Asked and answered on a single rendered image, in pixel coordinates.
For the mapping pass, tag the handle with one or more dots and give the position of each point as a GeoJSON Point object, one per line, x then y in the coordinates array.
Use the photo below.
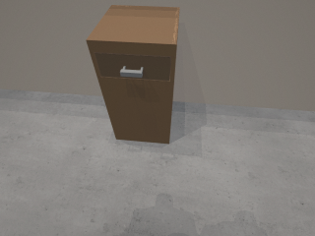
{"type": "Point", "coordinates": [131, 73]}

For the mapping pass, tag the cabinet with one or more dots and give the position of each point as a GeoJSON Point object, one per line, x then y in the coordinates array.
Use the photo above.
{"type": "Point", "coordinates": [139, 110]}

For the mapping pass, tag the drawer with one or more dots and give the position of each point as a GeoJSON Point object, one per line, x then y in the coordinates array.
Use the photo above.
{"type": "Point", "coordinates": [155, 67]}

